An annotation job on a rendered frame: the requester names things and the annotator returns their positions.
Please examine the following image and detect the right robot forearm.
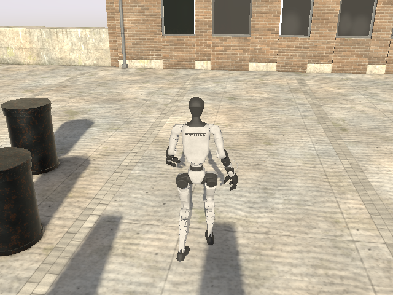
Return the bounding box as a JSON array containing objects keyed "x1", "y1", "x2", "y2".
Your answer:
[{"x1": 221, "y1": 149, "x2": 235, "y2": 177}]

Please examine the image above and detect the left robot forearm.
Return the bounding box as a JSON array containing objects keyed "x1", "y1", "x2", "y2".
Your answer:
[{"x1": 166, "y1": 147, "x2": 174, "y2": 162}]

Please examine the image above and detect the right robot upper arm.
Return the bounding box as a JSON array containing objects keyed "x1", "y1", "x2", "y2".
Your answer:
[{"x1": 209, "y1": 124, "x2": 226, "y2": 159}]

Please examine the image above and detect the right robot hand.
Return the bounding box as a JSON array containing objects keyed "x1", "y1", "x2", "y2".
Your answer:
[{"x1": 224, "y1": 174, "x2": 238, "y2": 190}]

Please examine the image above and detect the left robot upper arm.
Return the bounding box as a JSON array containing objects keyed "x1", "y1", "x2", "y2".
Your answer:
[{"x1": 167, "y1": 124, "x2": 184, "y2": 155}]

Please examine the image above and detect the robot torso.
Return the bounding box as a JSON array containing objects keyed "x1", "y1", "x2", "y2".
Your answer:
[{"x1": 182, "y1": 121, "x2": 210, "y2": 184}]

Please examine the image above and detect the right robot thigh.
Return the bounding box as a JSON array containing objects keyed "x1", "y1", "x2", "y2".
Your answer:
[{"x1": 204, "y1": 171, "x2": 217, "y2": 210}]

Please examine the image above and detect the left robot hand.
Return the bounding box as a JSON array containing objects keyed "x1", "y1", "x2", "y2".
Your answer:
[{"x1": 166, "y1": 156, "x2": 181, "y2": 167}]

